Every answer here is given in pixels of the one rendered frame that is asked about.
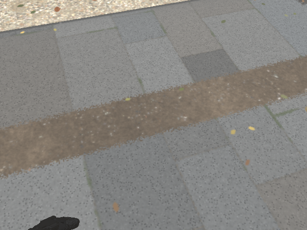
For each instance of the robot left hand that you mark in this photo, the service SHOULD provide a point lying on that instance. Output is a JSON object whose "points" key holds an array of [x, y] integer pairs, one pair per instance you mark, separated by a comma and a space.
{"points": [[54, 223]]}

